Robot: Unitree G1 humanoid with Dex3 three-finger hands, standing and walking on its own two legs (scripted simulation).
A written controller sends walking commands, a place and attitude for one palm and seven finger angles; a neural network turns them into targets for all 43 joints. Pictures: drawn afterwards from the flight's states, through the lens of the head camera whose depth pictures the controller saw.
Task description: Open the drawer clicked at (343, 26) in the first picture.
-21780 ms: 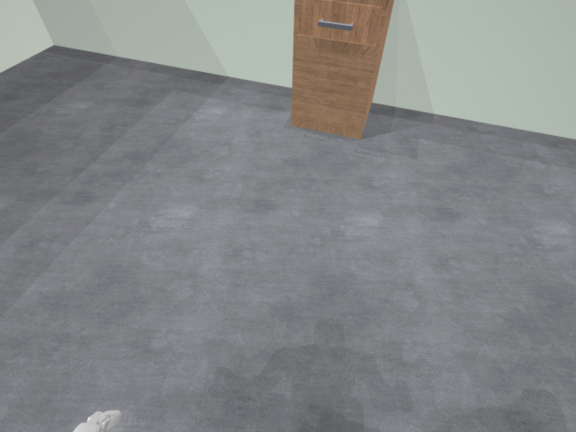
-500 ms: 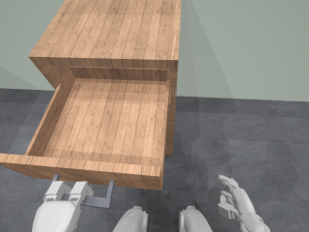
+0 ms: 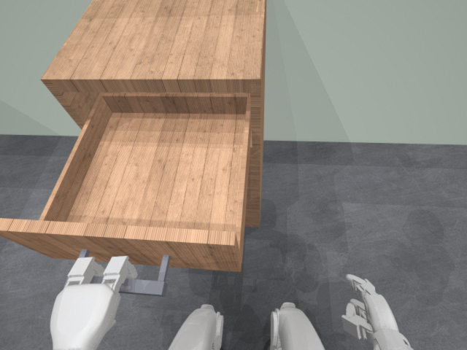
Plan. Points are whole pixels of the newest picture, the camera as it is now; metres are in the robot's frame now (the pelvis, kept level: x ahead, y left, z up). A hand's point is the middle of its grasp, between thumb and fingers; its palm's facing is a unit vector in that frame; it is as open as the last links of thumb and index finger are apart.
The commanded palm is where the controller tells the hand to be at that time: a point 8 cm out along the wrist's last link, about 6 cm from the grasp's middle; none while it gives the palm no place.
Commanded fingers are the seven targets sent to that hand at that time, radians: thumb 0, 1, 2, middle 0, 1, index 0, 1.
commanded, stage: open the thumb to release the handle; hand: left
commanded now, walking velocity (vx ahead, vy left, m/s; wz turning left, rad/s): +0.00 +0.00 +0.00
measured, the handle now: (120, 272) +0.24 +0.21 -0.01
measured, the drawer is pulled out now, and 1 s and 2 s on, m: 0.30 0.30 0.30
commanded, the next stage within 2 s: lift the hand off the handle in 0.34 s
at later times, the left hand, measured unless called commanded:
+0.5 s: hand (103, 313) +0.18 +0.23 -0.03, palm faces -0.10 -0.09 -0.99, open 13.5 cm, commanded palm +0.16 +0.23 +0.01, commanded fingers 0.00 -0.50 0.30 -0.30 -1.20 -0.30 -1.20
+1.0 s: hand (100, 307) +0.19 +0.23 -0.01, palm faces -0.07 -0.10 -0.99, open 13.8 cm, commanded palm +0.17 +0.22 +0.04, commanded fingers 0.00 -0.50 0.30 -0.30 -1.20 -0.30 -1.20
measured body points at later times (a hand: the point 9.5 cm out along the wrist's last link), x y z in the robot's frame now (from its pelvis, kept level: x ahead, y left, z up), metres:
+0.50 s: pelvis +0.00 +0.01 +0.01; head +0.09 -0.02 +0.45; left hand +0.18 +0.23 +0.02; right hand +0.20 -0.22 -0.11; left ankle +0.01 +0.13 -0.61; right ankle +0.04 -0.07 -0.61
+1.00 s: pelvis +0.01 +0.02 +0.02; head +0.09 -0.01 +0.46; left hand +0.19 +0.23 +0.04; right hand +0.20 -0.21 -0.09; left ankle +0.01 +0.13 -0.61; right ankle +0.04 -0.07 -0.61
